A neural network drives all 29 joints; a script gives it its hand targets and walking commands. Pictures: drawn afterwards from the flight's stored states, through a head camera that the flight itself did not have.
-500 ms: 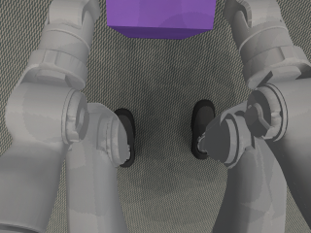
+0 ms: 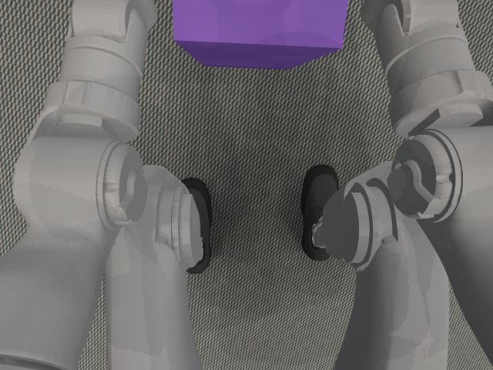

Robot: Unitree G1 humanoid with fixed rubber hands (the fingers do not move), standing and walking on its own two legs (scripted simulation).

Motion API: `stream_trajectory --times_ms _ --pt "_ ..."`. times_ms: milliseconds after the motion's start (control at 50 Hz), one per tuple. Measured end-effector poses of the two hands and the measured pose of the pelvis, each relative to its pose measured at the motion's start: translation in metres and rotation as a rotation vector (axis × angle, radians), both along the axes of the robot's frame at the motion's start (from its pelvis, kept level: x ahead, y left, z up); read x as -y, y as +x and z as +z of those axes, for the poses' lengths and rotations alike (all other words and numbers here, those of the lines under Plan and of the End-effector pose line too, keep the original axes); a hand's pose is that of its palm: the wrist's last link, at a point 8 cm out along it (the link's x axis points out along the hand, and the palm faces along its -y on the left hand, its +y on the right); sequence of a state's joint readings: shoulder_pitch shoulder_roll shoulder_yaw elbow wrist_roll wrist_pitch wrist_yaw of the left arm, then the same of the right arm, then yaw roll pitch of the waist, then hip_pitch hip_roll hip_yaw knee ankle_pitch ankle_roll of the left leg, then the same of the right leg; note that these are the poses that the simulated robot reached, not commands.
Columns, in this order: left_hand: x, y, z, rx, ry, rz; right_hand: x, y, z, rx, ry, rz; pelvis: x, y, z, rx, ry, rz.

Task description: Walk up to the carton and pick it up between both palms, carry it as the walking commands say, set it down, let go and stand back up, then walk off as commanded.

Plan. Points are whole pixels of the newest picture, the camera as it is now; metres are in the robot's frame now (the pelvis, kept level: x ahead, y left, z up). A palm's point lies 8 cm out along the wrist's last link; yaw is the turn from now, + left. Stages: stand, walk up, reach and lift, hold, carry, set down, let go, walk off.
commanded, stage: reach and lift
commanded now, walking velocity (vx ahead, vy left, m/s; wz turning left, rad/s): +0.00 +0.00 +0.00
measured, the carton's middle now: out of the picture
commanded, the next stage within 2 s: none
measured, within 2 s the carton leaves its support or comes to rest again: leaves its support in 0.16 s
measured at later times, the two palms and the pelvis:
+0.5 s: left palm out of the picture +0.56 +0.13 -0.12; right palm out of the picture +0.57 -0.11 -0.13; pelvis -0.01 -0.01 +0.01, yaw +3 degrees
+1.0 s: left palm out of the picture +0.54 +0.13 -0.08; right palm out of the picture +0.54 -0.11 -0.09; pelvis -0.01 -0.02 +0.04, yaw +3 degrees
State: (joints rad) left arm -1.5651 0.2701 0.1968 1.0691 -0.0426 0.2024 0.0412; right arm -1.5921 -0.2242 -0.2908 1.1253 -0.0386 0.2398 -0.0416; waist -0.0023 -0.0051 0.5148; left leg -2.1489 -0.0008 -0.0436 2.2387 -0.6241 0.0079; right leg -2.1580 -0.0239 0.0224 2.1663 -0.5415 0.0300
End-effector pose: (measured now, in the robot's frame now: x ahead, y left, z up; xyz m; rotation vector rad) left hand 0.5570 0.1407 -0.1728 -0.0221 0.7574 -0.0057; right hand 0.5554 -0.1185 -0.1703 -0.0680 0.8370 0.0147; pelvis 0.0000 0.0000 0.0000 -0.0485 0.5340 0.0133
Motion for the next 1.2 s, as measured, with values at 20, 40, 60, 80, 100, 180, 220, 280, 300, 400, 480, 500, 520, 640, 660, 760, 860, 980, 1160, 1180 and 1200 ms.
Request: stream_trajectory --times_ms 20,40,60,80,100,180,220,280,300,400,480,500,520,640,660,760,860,980,1160,1180,1200 --pt "0.000 0.000 0.000 -0.001 0.001 0.001 0.000 0.000 0.000 0.000 -0.003 -0.001 0.000 0.000 0.000 0.000 0.000 0.001" --pt "0.000 0.000 0.000 -0.002 0.001 0.003 0.000 0.001 0.001 -0.001 -0.008 -0.002 0.000 0.000 0.000 0.000 0.001 0.001" --pt "0.001 0.000 0.001 -0.004 0.004 0.003 -0.001 0.001 0.001 -0.001 -0.011 -0.004 0.001 0.000 0.000 -0.001 0.001 0.002" --pt "0.001 0.000 0.001 -0.005 0.009 0.003 -0.001 0.001 0.001 -0.002 -0.015 -0.006 0.001 0.000 0.000 -0.001 0.001 0.003" --pt "0.001 0.001 0.002 -0.004 0.016 0.003 -0.001 0.002 0.002 0.000 -0.019 -0.008 0.001 0.000 0.000 -0.001 0.002 0.004" --pt "0.000 0.004 0.011 0.019 0.051 0.024 -0.006 0.007 0.009 0.024 -0.025 -0.015 0.003 -0.001 0.001 0.001 0.006 0.011" --pt "0.000 0.006 0.019 0.039 0.068 0.051 -0.008 0.011 0.015 0.046 -0.022 -0.016 0.004 -0.002 0.002 0.006 0.010 0.016" --pt "0.000 0.006 0.028 0.063 0.096 0.100 -0.012 0.014 0.023 0.073 -0.020 -0.018 0.007 -0.004 0.003 0.011 0.016 0.025" --pt "0.000 0.006 0.030 0.065 0.095 0.106 -0.012 0.014 0.024 0.076 -0.022 -0.025 0.007 -0.004 0.003 0.013 0.018 0.027" --pt "0.003 0.000 0.032 0.037 0.090 0.120 -0.011 0.011 0.026 0.051 -0.030 -0.035 0.010 -0.007 0.003 0.021 0.025 0.032" --pt "0.006 0.000 0.044 0.045 0.098 0.130 -0.011 0.012 0.037 0.060 -0.043 -0.055 0.012 -0.007 0.007 0.030 0.031 0.033" --pt "0.006 0.000 0.048 0.056 0.097 0.134 -0.011 0.012 0.042 0.072 -0.041 -0.058 0.012 -0.007 0.009 0.033 0.033 0.033" --pt "0.007 0.000 0.053 0.067 0.093 0.137 -0.010 0.013 0.046 0.084 -0.038 -0.059 0.013 -0.007 0.010 0.036 0.034 0.033" --pt "0.009 -0.003 0.063 0.071 0.082 0.152 -0.008 0.007 0.053 0.091 -0.015 -0.079 0.015 -0.010 0.018 0.038 0.041 0.033" --pt "0.009 -0.005 0.062 0.065 0.085 0.151 -0.008 0.006 0.053 0.084 -0.015 -0.077 0.016 -0.010 0.020 0.036 0.042 0.033" --pt "0.009 -0.013 0.062 0.051 0.089 0.155 -0.008 0.004 0.059 0.074 -0.012 -0.079 0.017 -0.010 0.026 0.033 0.045 0.033" --pt "0.008 -0.012 0.078 0.078 0.087 0.158 -0.009 0.001 0.069 0.101 -0.003 -0.086 0.018 -0.010 0.032 0.041 0.047 0.033" --pt "0.010 -0.013 0.093 0.079 0.078 0.144 -0.007 -0.009 0.079 0.104 -0.007 -0.098 0.017 -0.012 0.040 0.056 0.046 0.034" --pt "0.013 -0.021 0.120 0.079 0.075 0.134 -0.004 -0.019 0.107 0.105 -0.014 -0.106 0.016 -0.017 0.056 0.088 0.046 0.034" --pt "0.013 -0.021 0.124 0.083 0.075 0.134 -0.004 -0.019 0.112 0.109 -0.014 -0.107 0.017 -0.018 0.058 0.093 0.046 0.034" --pt "0.013 -0.022 0.128 0.087 0.074 0.135 -0.004 -0.020 0.116 0.112 -0.013 -0.107 0.017 -0.018 0.060 0.098 0.047 0.034"
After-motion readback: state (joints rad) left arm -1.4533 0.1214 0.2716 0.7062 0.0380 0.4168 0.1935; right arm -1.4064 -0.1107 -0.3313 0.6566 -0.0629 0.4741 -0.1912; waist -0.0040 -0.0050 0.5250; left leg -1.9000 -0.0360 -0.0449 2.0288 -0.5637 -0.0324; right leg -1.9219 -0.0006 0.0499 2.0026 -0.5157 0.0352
